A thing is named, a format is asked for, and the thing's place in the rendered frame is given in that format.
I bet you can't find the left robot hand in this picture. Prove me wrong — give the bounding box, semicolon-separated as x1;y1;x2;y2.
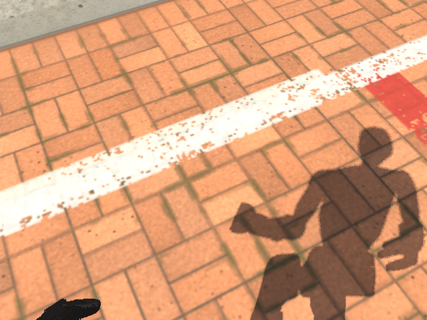
36;299;101;320

